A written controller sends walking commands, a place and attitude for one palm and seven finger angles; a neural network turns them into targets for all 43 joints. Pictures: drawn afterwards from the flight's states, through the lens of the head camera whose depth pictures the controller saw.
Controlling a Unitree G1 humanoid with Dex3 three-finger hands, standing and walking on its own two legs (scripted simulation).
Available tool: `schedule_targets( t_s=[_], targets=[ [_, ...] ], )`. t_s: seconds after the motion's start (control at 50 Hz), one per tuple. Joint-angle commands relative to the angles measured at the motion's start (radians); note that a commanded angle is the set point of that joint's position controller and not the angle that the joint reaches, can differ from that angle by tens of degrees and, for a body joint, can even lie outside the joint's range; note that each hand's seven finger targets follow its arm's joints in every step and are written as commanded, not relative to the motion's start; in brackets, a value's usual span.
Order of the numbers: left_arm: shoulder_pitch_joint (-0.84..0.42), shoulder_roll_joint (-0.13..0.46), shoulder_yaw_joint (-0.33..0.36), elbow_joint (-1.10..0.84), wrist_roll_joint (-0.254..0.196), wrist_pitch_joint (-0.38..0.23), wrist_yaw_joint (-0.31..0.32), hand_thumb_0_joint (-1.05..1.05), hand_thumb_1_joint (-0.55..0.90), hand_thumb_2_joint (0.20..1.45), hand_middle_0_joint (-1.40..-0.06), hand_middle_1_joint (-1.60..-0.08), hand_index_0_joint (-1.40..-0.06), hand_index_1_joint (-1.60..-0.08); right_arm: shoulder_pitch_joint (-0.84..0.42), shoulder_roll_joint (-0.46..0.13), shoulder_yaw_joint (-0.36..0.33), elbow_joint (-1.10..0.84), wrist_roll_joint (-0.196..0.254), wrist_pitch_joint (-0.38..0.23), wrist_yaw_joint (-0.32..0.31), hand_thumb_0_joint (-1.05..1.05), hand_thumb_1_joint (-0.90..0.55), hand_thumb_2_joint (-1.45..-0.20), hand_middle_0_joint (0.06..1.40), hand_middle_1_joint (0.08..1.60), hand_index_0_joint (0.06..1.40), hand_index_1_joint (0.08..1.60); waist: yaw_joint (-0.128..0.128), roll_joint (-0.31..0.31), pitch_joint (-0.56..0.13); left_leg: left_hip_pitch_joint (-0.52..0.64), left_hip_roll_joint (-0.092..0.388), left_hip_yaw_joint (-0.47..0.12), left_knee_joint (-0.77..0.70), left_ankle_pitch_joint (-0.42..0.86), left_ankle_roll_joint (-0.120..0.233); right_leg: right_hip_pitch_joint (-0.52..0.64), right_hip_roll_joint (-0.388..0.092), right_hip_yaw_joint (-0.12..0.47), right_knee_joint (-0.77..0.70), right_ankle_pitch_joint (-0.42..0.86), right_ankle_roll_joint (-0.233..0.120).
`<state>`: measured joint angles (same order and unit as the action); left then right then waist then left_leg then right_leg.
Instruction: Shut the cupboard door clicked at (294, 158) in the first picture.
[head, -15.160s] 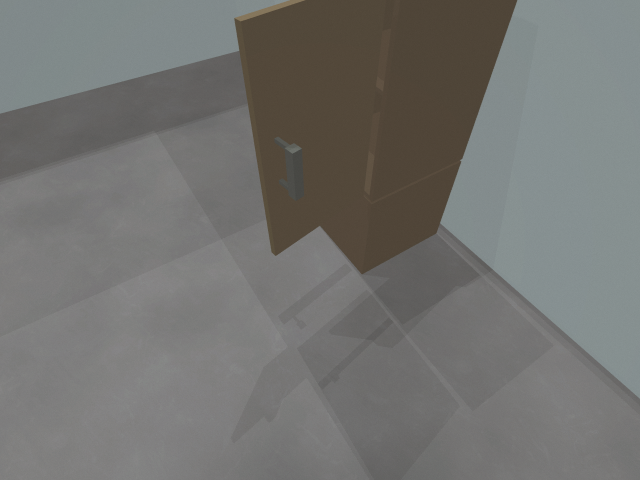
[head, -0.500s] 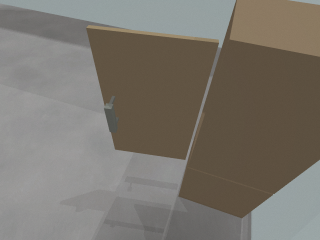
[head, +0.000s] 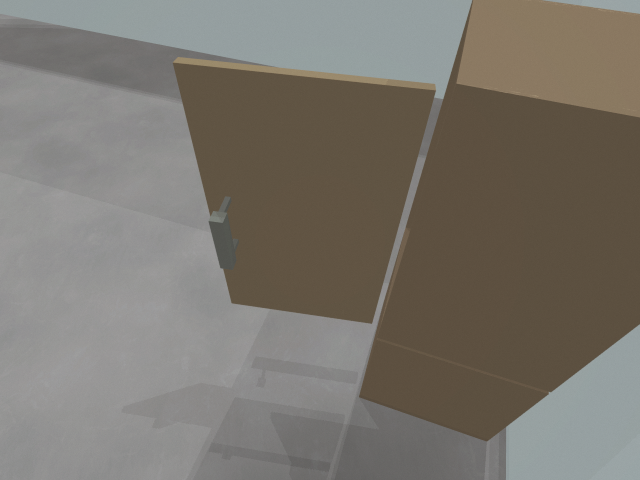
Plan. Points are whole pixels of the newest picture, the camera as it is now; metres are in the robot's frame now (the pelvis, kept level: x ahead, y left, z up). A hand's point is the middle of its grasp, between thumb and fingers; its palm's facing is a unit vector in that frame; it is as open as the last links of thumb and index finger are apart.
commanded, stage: shuffle to correct the standing spot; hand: left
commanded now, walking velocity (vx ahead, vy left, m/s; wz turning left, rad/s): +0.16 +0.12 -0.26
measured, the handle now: (227, 233) +0.53 +0.21 -0.05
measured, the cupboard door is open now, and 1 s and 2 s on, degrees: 100 100 100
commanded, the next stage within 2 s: come to a stop and stand still in 0.12 s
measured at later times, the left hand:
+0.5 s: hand out of the picture +0.03 +0.19 -0.18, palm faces -0.02 -0.98 -0.21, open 7.4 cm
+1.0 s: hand out of the picture +0.03 +0.16 -0.17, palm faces -0.04 -0.98 -0.21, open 7.3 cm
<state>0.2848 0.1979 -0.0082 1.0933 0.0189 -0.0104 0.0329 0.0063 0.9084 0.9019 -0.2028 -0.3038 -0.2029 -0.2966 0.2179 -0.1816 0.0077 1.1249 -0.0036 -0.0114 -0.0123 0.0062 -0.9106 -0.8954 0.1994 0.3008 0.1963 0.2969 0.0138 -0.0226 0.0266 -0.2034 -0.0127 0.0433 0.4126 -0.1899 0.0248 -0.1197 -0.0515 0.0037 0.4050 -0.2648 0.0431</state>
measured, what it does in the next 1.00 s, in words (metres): stands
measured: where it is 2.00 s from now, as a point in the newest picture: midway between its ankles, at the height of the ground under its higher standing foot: outside the picture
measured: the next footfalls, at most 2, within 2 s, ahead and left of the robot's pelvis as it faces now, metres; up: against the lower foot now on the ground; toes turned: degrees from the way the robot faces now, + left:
none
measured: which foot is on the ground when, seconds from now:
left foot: down 0.00-1.00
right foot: down 0.00-1.00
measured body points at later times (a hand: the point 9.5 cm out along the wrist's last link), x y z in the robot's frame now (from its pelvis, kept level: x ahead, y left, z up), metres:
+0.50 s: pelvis +0.04 +0.01 +0.00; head +0.06 +0.01 +0.44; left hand +0.04 +0.24 -0.17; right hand +0.02 -0.21 -0.16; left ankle +0.02 +0.10 -0.74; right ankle -0.03 -0.14 -0.74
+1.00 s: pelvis +0.00 -0.02 +0.00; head +0.00 -0.03 +0.45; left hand +0.03 +0.21 -0.15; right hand +0.01 -0.26 -0.16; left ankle +0.02 +0.10 -0.74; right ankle -0.03 -0.14 -0.74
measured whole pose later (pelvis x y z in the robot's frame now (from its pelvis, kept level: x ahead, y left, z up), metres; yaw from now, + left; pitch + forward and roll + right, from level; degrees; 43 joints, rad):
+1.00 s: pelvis +0.00 -0.02 +0.00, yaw -3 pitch -1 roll +0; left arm 0.27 0.18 0.00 1.07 0.02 -0.01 0.03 0.01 0.91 0.90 -0.20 -0.30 -0.20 -0.30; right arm 0.24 -0.17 -0.01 1.13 -0.01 0.00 -0.02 0.01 -0.91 -0.90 0.20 0.30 0.20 0.30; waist 0.00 0.00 0.01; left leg -0.19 0.04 0.08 0.39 -0.19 -0.01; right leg -0.14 -0.01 0.00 0.42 -0.26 0.00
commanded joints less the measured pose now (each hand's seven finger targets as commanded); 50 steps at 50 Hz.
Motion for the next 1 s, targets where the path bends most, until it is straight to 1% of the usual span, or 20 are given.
schedule_targets(
  t_s=[0.0, 0.08, 0.12, 0.18, 0.22, 0.24, 0.26, 0.28, 0.3, 0.32, 0.34, 0.38, 0.44, 0.52, 0.58, 0.62, 0.72, 0.78, 0.86, 0.98],
  targets=[
    [0.077, 0.090, 0.012, -0.021, -0.004, -0.008, 0.002, 0.000, 0.900, 0.900, -0.200, -0.300, -0.200, -0.300, 0.052, -0.113, -0.017, -0.021, -0.005, -0.012, -0.005, 0.000, -0.900, -0.900, 0.200, 0.300, 0.200, 0.300, -0.007, 0.014, 0.020, 0.025, 0.099, -0.090, -0.085, -0.006, -0.003, -0.069, -0.057, 0.049, -0.073, 0.029, -0.057],
    [0.098, 0.100, 0.027, -0.025, 0.003, 0.001, -0.005, 0.000, 0.900, 0.900, -0.200, -0.300, -0.200, -0.300, 0.065, -0.116, -0.025, -0.035, -0.012, 0.001, 0.001, 0.000, -0.900, -0.900, 0.200, 0.300, 0.200, 0.300, -0.002, 0.015, 0.084, -0.026, 0.080, -0.065, -0.058, -0.210, -0.002, -0.139, -0.059, 0.096, -0.078, -0.176, -0.088],
    [0.118, 0.108, 0.036, -0.032, 0.003, 0.002, -0.008, 0.000, 0.900, 0.900, -0.200, -0.300, -0.200, -0.300, 0.069, -0.111, -0.028, -0.049, -0.012, 0.004, 0.003, 0.000, -0.900, -0.900, 0.200, 0.300, 0.200, 0.300, 0.007, -0.021, 0.114, -0.062, 0.071, -0.044, -0.024, -0.236, 0.000, -0.150, -0.068, 0.131, -0.096, -0.227, -0.104],
    [0.137, 0.122, 0.050, -0.036, 0.001, 0.001, -0.008, 0.000, 0.900, 0.900, -0.200, -0.300, -0.200, -0.300, 0.076, -0.100, -0.028, -0.069, -0.014, -0.004, 0.004, 0.000, -0.900, -0.900, 0.200, 0.300, 0.200, 0.300, 0.008, -0.077, 0.115, -0.097, 0.043, 0.007, 0.060, -0.187, -0.009, -0.133, -0.106, 0.203, -0.102, -0.203, -0.142],
    [0.142, 0.121, 0.055, -0.041, 0.001, 0.001, -0.006, 0.000, 0.900, 0.900, -0.200, -0.300, -0.200, -0.300, 0.094, -0.086, -0.024, -0.072, -0.012, -0.010, 0.002, 0.000, -0.900, -0.900, 0.200, 0.300, 0.200, 0.300, 0.004, -0.082, 0.116, -0.101, 0.042, 0.016, 0.067, -0.140, -0.006, -0.117, -0.106, 0.191, -0.067, -0.112, -0.146],
    [0.135, 0.101, 0.052, -0.040, 0.000, 0.002, -0.004, 0.000, 0.900, 0.900, -0.200, -0.300, -0.200, -0.300, 0.110, -0.086, -0.021, -0.068, -0.012, -0.016, -0.001, 0.000, -0.900, -0.900, 0.200, 0.300, 0.200, 0.300, -0.008, -0.050, 0.105, -0.051, 0.060, -0.005, 0.033, -0.053, -0.002, -0.138, -0.082, 0.151, -0.012, -0.010, -0.129],
    [0.128, 0.076, 0.044, -0.043, 0.001, 0.003, -0.002, 0.000, 0.900, 0.900, -0.200, -0.300, -0.200, -0.300, 0.147, -0.096, -0.020, -0.053, -0.010, -0.025, -0.006, 0.000, -0.900, -0.900, 0.200, 0.300, 0.200, 0.300, -0.018, 0.023, 0.067, 0.036, 0.106, -0.050, -0.003, 0.098, 0.014, -0.160, -0.038, 0.079, 0.076, 0.077, -0.103],
    [0.129, 0.050, 0.035, -0.045, 0.002, 0.002, 0.002, 0.000, 0.900, 0.900, -0.200, -0.300, -0.200, -0.300, 0.185, -0.115, -0.022, -0.033, -0.009, -0.029, -0.014, 0.000, -0.900, -0.900, 0.200, 0.300, 0.200, 0.300, -0.021, 0.098, 0.029, 0.107, 0.163, -0.095, -0.019, 0.302, 0.034, -0.171, -0.009, 0.016, 0.141, 0.074, -0.075],
    [0.133, 0.031, 0.027, -0.041, -0.002, 0.004, 0.008, 0.000, 0.900, 0.900, -0.200, -0.300, -0.200, -0.300, 0.198, -0.121, -0.022, -0.026, -0.006, -0.030, -0.025, 0.000, -0.900, -0.900, 0.200, 0.300, 0.200, 0.300, -0.015, 0.146, 0.014, 0.143, 0.203, -0.125, -0.026, 0.516, 0.052, -0.175, 0.005, -0.007, 0.164, 0.024, -0.056],
    [0.136, 0.028, 0.023, -0.035, -0.006, 0.004, 0.013, 0.000, 0.900, 0.900, -0.200, -0.300, -0.200, -0.300, 0.181, -0.112, -0.018, -0.024, -0.002, -0.028, -0.033, 0.000, -0.900, -0.900, 0.200, 0.300, 0.200, 0.300, -0.002, 0.132, 0.032, 0.134, 0.213, -0.115, -0.009, 0.678, 0.068, -0.157, -0.001, 0.000, 0.136, 0.020, -0.049],
    [0.148, 0.035, 0.024, -0.026, -0.008, 0.003, 0.016, 0.000, 0.900, 0.900, -0.200, -0.300, -0.200, -0.300, 0.161, -0.113, -0.017, -0.027, -0.002, -0.029, -0.038, 0.000, -0.900, -0.900, 0.200, 0.300, 0.200, 0.300, 0.005, 0.102, 0.017, 0.143, 0.201, -0.097, 0.016, 0.752, 0.062, -0.125, -0.011, 0.014, 0.101, 0.093, -0.050],
    [0.145, 0.050, 0.027, -0.021, -0.011, 0.002, 0.019, 0.000, 0.900, 0.900, -0.200, -0.300, -0.200, -0.300, 0.152, -0.106, -0.022, -0.031, 0.001, -0.029, -0.044, 0.000, -0.900, -0.900, 0.200, 0.300, 0.200, 0.300, -0.002, 0.067, -0.015, 0.158, 0.172, -0.068, 0.033, 0.768, 0.031, -0.081, -0.027, 0.023, 0.085, 0.268, -0.054],
    [0.129, 0.053, 0.030, -0.035, -0.011, 0.005, 0.021, 0.000, 0.900, 0.900, -0.200, -0.300, -0.200, -0.300, 0.143, -0.089, -0.031, -0.035, 0.001, -0.022, -0.046, 0.000, -0.900, -0.900, 0.200, 0.300, 0.200, 0.300, -0.007, 0.048, -0.023, 0.149, 0.162, -0.050, 0.030, 0.712, 0.023, -0.075, -0.037, 0.026, 0.096, 0.367, -0.051],
    [0.105, 0.053, 0.034, -0.061, -0.008, 0.007, 0.019, 0.000, 0.900, 0.900, -0.200, -0.300, -0.200, -0.300, 0.123, -0.078, -0.040, -0.040, -0.002, -0.019, -0.042, 0.000, -0.900, -0.900, 0.200, 0.300, 0.200, 0.300, -0.003, 0.036, -0.055, 0.134, 0.163, -0.048, 0.017, 0.570, 0.031, -0.067, -0.039, 0.029, 0.082, 0.328, -0.050],
    [0.083, 0.066, 0.034, -0.070, -0.005, 0.006, 0.017, 0.000, 0.900, 0.900, -0.200, -0.300, -0.200, -0.300, 0.106, -0.068, -0.040, -0.044, -0.003, -0.017, -0.030, 0.000, -0.900, -0.900, 0.200, 0.300, 0.200, 0.300, -0.004, 0.012, -0.049, 0.078, 0.134, -0.038, 0.004, 0.367, 0.016, -0.049, -0.052, 0.047, 0.052, 0.327, -0.058],
    [0.068, 0.079, 0.035, -0.073, -0.003, 0.001, 0.015, 0.000, 0.900, 0.900, -0.200, -0.300, -0.200, -0.300, 0.097, -0.071, -0.040, -0.044, -0.005, -0.019, -0.026, 0.000, -0.900, -0.900, 0.200, 0.300, 0.200, 0.300, -0.004, 0.016, -0.060, 0.073, 0.127, -0.033, -0.001, 0.342, 0.012, -0.030, -0.054, 0.044, 0.042, 0.340, -0.058],
    [0.027, 0.095, 0.030, -0.071, -0.003, -0.005, 0.008, 0.000, 0.900, 0.900, -0.200, -0.300, -0.200, -0.300, 0.061, -0.081, -0.037, -0.037, -0.004, -0.014, -0.016, 0.000, -0.900, -0.900, 0.200, 0.300, 0.200, 0.300, -0.005, -0.017, 0.005, 0.043, 0.121, -0.040, -0.046, 0.131, 0.002, -0.070, -0.053, 0.067, -0.027, 0.214, -0.064],
    [0.014, 0.097, 0.028, -0.068, -0.005, -0.007, 0.005, 0.000, 0.900, 0.900, -0.200, -0.300, -0.200, -0.300, 0.051, -0.086, -0.034, -0.032, -0.006, -0.011, -0.011, 0.000, -0.900, -0.900, 0.200, 0.300, 0.200, 0.300, -0.009, 0.006, 0.046, 0.031, 0.116, -0.041, -0.075, 0.037, -0.007, -0.107, -0.053, 0.077, -0.066, 0.111, -0.068],
    [0.019, 0.102, 0.025, -0.062, -0.005, -0.011, 0.001, 0.000, 0.900, 0.900, -0.200, -0.300, -0.200, -0.300, 0.053, -0.091, -0.030, -0.028, -0.006, -0.007, -0.008, 0.000, -0.900, -0.900, 0.200, 0.300, 0.200, 0.300, -0.013, 0.006, 0.060, 0.032, 0.111, -0.044, -0.090, -0.020, -0.013, -0.134, -0.050, 0.086, -0.103, 0.025, -0.070],
    [0.049, 0.099, 0.020, -0.047, -0.007, -0.019, -0.001, 0.000, 0.900, 0.900, -0.200, -0.300, -0.200, -0.300, 0.060, -0.095, -0.027, -0.022, -0.005, -0.010, -0.008, 0.000, -0.900, -0.900, 0.200, 0.300, 0.200, 0.300, -0.013, 0.001, 0.042, 0.054, 0.114, -0.042, -0.084, 0.015, -0.014, -0.134, -0.051, 0.090, -0.115, 0.053, -0.072]
  ],
)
